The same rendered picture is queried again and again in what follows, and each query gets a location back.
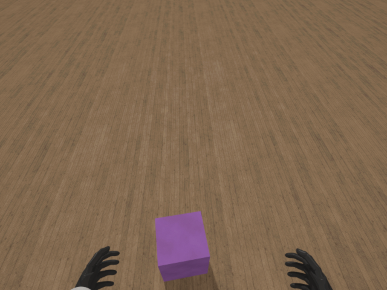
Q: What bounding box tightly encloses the left robot hand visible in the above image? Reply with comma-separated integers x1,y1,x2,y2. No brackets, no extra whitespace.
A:
75,246,120,290

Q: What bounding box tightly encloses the right robot hand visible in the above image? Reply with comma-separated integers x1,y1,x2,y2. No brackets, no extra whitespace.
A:
285,248,333,290

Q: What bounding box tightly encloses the carton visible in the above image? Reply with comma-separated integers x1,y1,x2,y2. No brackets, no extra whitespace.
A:
155,211,210,282

